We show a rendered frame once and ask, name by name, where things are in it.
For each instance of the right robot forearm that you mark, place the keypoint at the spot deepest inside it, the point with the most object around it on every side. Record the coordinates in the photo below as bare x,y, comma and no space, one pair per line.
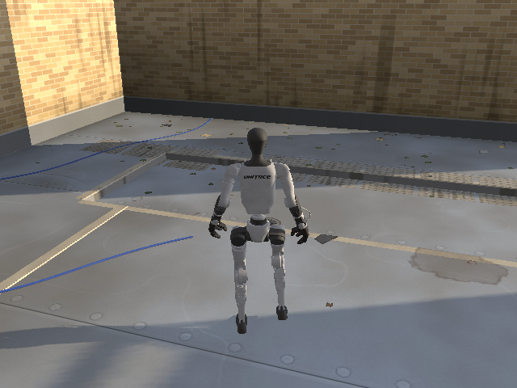
298,215

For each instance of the robot right upper arm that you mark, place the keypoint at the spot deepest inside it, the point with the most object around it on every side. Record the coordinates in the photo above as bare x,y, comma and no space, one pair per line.
287,184

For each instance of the robot right hand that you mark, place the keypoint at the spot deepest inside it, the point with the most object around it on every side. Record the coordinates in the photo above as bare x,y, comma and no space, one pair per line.
304,232

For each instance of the robot left hand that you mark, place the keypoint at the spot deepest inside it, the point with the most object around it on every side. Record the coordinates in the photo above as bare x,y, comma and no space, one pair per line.
218,227

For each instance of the left robot foot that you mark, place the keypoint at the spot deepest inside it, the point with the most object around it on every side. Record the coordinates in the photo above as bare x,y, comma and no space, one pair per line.
241,327

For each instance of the left robot forearm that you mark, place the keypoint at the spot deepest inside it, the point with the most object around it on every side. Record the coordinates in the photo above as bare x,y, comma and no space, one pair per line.
217,213

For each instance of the left robot thigh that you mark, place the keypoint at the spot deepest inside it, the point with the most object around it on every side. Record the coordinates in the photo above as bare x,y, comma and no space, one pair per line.
238,239

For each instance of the robot left upper arm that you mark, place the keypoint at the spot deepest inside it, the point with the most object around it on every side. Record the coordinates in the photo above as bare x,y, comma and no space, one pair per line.
227,184

